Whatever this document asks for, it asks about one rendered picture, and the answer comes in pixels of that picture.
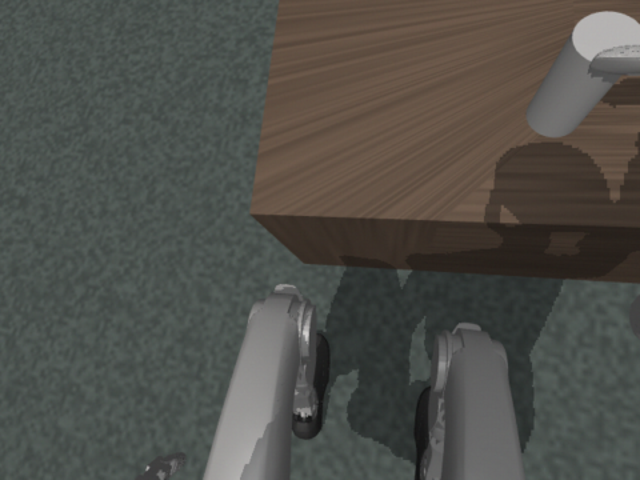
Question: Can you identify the left robot foot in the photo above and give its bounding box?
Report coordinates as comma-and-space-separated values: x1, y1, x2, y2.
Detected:
292, 333, 330, 440

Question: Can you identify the left robot hand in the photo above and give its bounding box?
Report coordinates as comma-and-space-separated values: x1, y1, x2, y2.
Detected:
134, 452, 186, 480

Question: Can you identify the can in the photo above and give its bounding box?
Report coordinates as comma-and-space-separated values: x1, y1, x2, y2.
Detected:
526, 11, 640, 138

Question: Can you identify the right robot foot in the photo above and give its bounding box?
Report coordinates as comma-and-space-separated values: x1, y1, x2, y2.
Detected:
414, 386, 431, 480

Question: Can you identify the right robot hand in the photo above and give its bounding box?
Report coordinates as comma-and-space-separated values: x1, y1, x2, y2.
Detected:
590, 45, 640, 76

